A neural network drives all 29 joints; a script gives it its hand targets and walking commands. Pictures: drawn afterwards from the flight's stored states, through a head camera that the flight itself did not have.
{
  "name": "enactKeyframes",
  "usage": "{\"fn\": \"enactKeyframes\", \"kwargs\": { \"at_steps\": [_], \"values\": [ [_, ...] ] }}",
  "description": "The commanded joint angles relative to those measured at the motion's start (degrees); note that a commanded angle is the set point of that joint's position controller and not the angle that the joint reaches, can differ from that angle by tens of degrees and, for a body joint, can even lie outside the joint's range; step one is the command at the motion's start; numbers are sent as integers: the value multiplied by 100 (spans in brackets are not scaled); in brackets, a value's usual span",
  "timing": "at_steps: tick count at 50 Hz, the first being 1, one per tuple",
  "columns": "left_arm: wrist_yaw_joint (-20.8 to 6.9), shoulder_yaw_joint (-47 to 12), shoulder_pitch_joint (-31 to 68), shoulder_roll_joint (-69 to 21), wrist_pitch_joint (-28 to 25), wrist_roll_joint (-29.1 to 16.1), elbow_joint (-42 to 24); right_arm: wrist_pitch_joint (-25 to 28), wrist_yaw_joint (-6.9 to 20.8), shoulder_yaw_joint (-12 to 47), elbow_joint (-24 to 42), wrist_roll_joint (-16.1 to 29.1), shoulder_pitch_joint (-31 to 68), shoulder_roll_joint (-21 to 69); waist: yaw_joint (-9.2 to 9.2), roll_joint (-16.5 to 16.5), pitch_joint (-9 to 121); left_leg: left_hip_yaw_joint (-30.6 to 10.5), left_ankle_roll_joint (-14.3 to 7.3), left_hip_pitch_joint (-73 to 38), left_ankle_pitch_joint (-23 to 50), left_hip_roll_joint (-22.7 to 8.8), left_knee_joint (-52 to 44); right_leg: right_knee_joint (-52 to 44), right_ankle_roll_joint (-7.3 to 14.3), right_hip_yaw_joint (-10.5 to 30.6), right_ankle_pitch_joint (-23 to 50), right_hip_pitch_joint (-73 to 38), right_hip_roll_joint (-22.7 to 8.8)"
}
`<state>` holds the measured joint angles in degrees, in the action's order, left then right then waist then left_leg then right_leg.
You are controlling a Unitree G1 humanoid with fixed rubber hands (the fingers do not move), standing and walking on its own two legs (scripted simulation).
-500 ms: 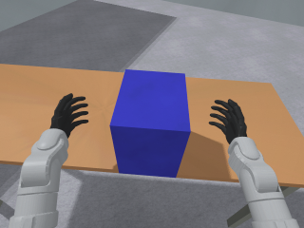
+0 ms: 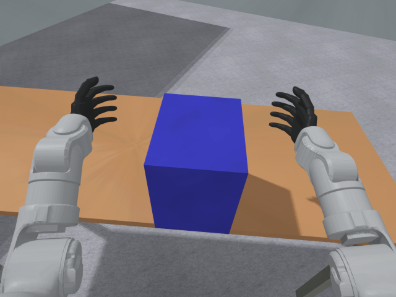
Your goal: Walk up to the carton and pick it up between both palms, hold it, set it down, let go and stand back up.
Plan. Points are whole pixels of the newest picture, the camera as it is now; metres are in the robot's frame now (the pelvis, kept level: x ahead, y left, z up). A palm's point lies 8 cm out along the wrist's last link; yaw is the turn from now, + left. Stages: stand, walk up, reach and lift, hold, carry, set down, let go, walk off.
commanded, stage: reach and lift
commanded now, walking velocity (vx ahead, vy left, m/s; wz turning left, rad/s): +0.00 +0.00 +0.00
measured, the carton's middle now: (197, 164) +0.41 +0.02 +0.05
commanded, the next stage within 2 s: none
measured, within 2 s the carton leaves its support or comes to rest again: neither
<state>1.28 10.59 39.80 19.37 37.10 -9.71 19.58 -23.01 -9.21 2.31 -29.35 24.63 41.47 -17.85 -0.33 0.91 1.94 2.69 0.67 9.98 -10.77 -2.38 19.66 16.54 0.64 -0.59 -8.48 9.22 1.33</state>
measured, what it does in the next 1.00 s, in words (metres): stands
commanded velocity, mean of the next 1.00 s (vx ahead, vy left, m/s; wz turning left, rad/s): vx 0.00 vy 0.00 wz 0.00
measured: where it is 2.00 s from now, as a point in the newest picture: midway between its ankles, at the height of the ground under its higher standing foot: outside the picture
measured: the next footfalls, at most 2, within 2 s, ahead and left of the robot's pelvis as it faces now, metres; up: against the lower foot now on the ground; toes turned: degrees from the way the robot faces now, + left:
none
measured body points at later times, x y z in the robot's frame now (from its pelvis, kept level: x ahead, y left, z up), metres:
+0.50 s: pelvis +0.00 +0.00 +0.00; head +0.01 +0.02 +0.45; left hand +0.42 +0.23 +0.13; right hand +0.44 -0.15 +0.14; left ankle -0.01 +0.12 -0.75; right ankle +0.00 -0.11 -0.75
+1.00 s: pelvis +0.00 +0.00 -0.01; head +0.01 +0.02 +0.44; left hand +0.41 +0.22 +0.08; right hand +0.43 -0.14 +0.08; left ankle -0.01 +0.12 -0.75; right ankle +0.00 -0.11 -0.75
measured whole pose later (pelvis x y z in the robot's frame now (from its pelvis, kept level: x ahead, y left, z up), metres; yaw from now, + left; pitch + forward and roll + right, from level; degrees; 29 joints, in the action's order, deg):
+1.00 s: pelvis +0.00 +0.00 -0.01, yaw +1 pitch +9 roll -2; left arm 3.2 3.2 47.1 12.6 -6.5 -9.3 67.4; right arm 4.9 -7.8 1.4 -67.1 16.5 47.8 -9.9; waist -1.9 0.2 8.5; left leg 1.0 0.9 23.4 -12.9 -2.6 27.3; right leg 22.1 0.6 -2.1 -10.0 21.2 1.4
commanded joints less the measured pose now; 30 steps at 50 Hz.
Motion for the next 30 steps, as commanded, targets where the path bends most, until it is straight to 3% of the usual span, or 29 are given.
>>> {"fn": "enactKeyframes", "kwargs": {
  "at_steps": [1,8,16,22,26,30],
  "values": [
    [8,57,2636,960,-340,-35,-341,234,43,-256,327,42,2628,-786,8,-241,2291,-93,-13,-816,1807,219,97,76,-139,53,1629,-700,108],
    [38,-209,3408,1040,-636,-120,654,343,128,-157,-634,103,3414,-889,3,-263,2520,-139,-3,-792,1934,216,169,84,-159,18,1793,-646,117],
    [-43,-326,3097,745,-1277,128,1641,703,144,66,-1602,32,3166,-617,-20,-183,2186,-119,31,-795,2116,271,136,11,-197,-9,1823,-796,150],
    [-61,-257,2773,472,-2146,379,1647,1343,85,-111,-1440,-416,2737,-218,-95,-277,2146,-28,152,-711,2265,319,171,-4,-161,-39,1515,-751,175],
    [96,-329,3209,395,-2684,285,1504,1718,58,-450,-1131,-809,3042,-147,-110,-472,2661,-8,269,-763,2177,295,323,45,-115,-100,1164,-334,194],
    [235,-462,3327,250,-3044,149,1821,1921,41,-633,-1284,-1100,3083,-62,-94,-472,3123,-46,302,-813,2081,239,507,122,-80,-138,1008,25,194]
  ]
}}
